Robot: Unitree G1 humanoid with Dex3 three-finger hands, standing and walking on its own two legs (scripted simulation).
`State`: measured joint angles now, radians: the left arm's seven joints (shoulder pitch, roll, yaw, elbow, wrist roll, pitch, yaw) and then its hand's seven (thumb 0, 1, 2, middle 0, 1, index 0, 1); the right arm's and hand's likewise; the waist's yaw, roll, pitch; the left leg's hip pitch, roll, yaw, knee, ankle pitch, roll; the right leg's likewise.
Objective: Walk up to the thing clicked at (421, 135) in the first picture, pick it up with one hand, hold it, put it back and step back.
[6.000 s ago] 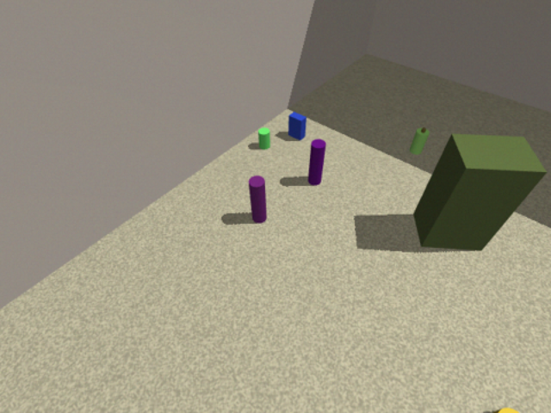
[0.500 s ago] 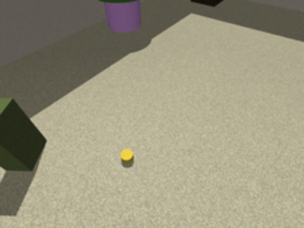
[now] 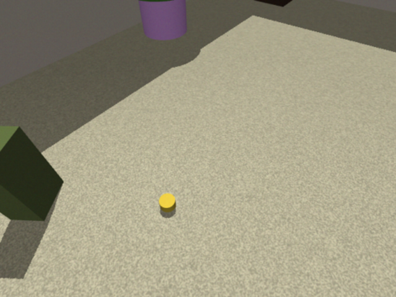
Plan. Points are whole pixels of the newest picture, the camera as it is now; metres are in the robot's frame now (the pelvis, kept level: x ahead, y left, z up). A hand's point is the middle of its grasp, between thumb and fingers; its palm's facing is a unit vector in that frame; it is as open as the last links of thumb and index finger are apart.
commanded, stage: stand
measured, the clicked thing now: out of the picture +0.79 +1.54 -0.70
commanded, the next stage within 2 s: walk up in 0.74 s
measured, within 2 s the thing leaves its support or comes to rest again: neither
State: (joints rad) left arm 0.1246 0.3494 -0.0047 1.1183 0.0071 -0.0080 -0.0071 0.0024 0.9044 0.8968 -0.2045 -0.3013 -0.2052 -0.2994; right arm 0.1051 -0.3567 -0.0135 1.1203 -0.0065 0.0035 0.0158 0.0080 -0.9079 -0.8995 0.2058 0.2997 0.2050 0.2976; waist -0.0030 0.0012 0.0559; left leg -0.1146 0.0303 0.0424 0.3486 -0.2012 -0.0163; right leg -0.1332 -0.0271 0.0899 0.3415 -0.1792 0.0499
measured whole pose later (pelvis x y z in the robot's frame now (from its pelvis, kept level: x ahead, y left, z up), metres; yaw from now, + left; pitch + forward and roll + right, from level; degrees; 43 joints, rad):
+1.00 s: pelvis +0.04 -0.04 -0.02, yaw -2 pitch -4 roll +1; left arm 0.24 0.42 0.08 1.03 0.03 -0.05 -0.06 0.00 0.90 0.90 -0.20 -0.30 -0.20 -0.30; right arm 0.25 -0.42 -0.08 1.01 -0.04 0.01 0.05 0.01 -0.90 -0.90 0.21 0.30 0.21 0.30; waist -0.01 0.03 0.07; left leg -0.09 0.10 0.06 0.55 -0.40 0.02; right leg -0.26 -0.02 -0.03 0.55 -0.22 -0.01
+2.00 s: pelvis +0.40 -0.07 -0.02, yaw +21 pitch -2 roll +1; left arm 0.22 0.34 0.04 0.82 0.02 -0.03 -0.04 0.00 0.90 0.90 -0.21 -0.30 -0.21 -0.30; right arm 0.31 -0.46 -0.05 0.80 -0.01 -0.01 -0.01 0.01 -0.91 -0.90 0.20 0.30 0.20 0.30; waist 0.03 0.07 0.10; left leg -0.46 -0.02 -0.05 1.10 -0.45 0.02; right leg -0.35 -0.08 -0.10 0.60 -0.22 -0.02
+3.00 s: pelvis +0.40 -0.05 -0.01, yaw +32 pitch -2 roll -1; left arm 0.17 0.37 0.00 1.05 0.01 -0.02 -0.02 0.00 0.90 0.90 -0.21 -0.30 -0.21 -0.30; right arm 0.17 -0.36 0.01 1.03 -0.01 -0.01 0.03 0.01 -0.91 -0.90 0.21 0.30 0.21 0.30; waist 0.01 0.01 0.04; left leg -0.26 -0.02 -0.04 0.49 -0.19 0.02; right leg -0.14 -0.04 -0.05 0.47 -0.29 0.02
